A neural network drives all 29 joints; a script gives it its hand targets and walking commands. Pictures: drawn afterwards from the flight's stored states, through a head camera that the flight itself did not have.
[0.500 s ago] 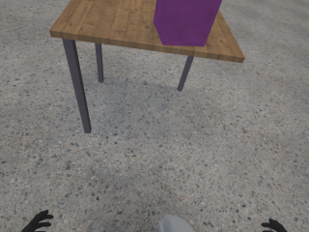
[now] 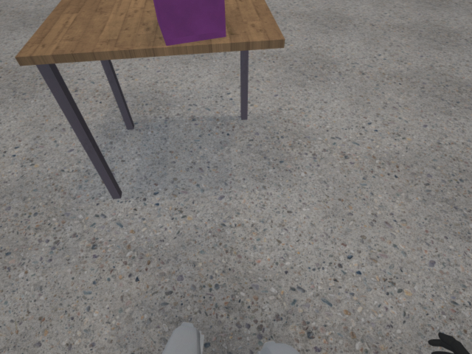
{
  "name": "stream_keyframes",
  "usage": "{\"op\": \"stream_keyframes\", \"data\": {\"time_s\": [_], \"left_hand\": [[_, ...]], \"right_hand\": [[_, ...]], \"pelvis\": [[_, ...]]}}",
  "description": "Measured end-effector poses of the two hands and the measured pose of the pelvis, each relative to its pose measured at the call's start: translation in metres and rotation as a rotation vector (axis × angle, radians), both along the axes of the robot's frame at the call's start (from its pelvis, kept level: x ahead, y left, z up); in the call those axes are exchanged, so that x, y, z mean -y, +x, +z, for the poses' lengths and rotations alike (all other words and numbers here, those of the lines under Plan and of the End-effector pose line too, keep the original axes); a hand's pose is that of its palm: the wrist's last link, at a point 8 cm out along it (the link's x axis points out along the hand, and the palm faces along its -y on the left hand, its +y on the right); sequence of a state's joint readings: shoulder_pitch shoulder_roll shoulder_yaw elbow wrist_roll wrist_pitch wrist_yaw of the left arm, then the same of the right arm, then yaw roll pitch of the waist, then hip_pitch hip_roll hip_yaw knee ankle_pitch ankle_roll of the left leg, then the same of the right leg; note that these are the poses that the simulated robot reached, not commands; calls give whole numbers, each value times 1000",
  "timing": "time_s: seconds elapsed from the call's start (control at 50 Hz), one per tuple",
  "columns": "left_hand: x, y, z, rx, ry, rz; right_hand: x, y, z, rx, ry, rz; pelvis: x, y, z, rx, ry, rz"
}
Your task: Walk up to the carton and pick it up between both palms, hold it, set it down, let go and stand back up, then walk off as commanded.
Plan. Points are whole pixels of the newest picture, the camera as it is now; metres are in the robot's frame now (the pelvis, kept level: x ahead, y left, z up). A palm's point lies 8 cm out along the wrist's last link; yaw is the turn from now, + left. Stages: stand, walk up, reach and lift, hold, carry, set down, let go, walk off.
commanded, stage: walk off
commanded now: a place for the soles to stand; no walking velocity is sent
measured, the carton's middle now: out of the picture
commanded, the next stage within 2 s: none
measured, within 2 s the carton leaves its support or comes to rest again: neither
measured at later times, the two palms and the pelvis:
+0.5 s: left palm out of the picture +0.10 +0.24 +0.01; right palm out of the picture -0.12 -0.46 -0.07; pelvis -0.09 -0.09 +0.02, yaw +3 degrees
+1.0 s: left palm out of the picture -0.03 +0.19 +0.00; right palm out of the picture +0.03 -0.49 -0.11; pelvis -0.05 -0.16 +0.01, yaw +1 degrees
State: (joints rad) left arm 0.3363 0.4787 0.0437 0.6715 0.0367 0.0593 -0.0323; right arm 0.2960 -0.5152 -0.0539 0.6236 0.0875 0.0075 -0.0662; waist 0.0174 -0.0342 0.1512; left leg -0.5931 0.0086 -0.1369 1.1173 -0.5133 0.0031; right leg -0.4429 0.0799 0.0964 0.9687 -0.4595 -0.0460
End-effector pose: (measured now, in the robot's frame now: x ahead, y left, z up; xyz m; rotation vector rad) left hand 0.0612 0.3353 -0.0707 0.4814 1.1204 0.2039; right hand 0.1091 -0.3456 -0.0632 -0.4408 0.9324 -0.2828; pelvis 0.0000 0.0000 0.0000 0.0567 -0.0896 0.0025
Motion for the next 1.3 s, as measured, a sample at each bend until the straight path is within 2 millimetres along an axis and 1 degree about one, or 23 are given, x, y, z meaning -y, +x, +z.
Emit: {"op": "stream_keyframes", "data": {"time_s": [0.06, 0.12, 0.24, 0.32, 0.38, 0.44, 0.46, 0.5, 0.52, 0.54, 0.58, 0.64, 0.68, 0.72, 0.78, 0.88, 0.96, 1.02, 1.1, 1.16, 1.22, 1.26, 1.3], "left_hand": [[27, -25, 22, -10, 2, 33], [40, -35, 50, 8, 35, 32], [48, -33, 99, 70, 134, -2], [56, -29, 116, 108, 163, -29], [66, -19, 118, 150, 150, -40], [80, 9, 108, 214, 118, -74], [85, 22, 100, 237, 107, -98], [94, 42, 77, 280, 104, -147], [103, 44, 66, 287, 98, -158], [114, 42, 55, 282, 80, -162], [138, 28, 41, 253, 23, -139], [169, 11, 34, 215, -26, -114], [178, 4, 29, 190, -14, -122], [180, -9, 22, 154, 18, -113], [179, -37, 29, 114, 65, -50], [165, -82, 52, 29, 154, 12], [149, -94, 65, 17, 206, 39], [136, -86, 70, 45, 229, 42], [111, -61, 69, 100, 243, 24], [89, -33, 58, 147, 241, -6], [70, 5, 41, 217, 217, -36], [68, 29, 32, 275, 182, -46], [71, 44, 29, 323, 139, -42]], "right_hand": [[6, -22, -16, -53, 67, -13], [8, -42, -26, -100, 137, -19], [16, -72, -30, -155, 222, -13], [33, -89, -24, -161, 228, -11], [53, -112, -13, -177, 209, -27], [83, -162, 0, -241, 148, -79], [95, -183, 3, -269, 117, -109], [118, -226, -2, -329, 57, -161], [122, -240, -6, -349, 55, -194], [124, -248, -9, -349, 64, -221], [123, -246, -13, -319, 96, -242], [120, -220, -21, -274, 151, -212], [125, -202, -29, -261, 182, -195], [136, -188, -39, -260, 192, -179], [145, -164, -41, -253, 201, -139], [153, -121, -42, -203, 204, -84], [149, -92, -48, -165, 204, -47], [140, -77, -53, -140, 212, -37], [119, -67, -59, -136, 221, -32], [103, -65, -61, -144, 210, -37], [87, -68, -58, -153, 184, -53], [78, -74, -51, -159, 171, -65], [70, -79, -42, -161, 161, -71]], "pelvis": [[12, -13, 14, -14, 10, 3], [24, -25, 28, -26, 18, 6], [46, -46, 48, -32, 34, 13], [57, -58, 55, -26, 40, 6], [66, -66, 58, -9, 34, -2], [78, -76, 53, -10, 16, 13], [82, -81, 46, -17, 5, 18], [90, -94, 22, -40, -9, 44], [96, -99, 15, -31, 22, 47], [102, -100, 12, -22, 43, 37], [112, -95, 13, -19, 32, 21], [127, -88, 19, -44, -23, 11], [142, -82, 16, -62, -26, 1], [157, -79, 9, -60, -44, -5], [168, -69, 11, -41, -56, 17], [170, -56, 17, -29, -54, 19], [162, -50, 15, -13, -64, 19], [151, -45, 13, 5, -80, 19], [132, -38, 6, 19, -106, 19], [116, -35, -4, 17, -129, 20], [100, -35, -13, 15, -116, 31], [92, -38, -14, 18, -101, 34], [86, -42, -11, 14, -100, 36]]}}
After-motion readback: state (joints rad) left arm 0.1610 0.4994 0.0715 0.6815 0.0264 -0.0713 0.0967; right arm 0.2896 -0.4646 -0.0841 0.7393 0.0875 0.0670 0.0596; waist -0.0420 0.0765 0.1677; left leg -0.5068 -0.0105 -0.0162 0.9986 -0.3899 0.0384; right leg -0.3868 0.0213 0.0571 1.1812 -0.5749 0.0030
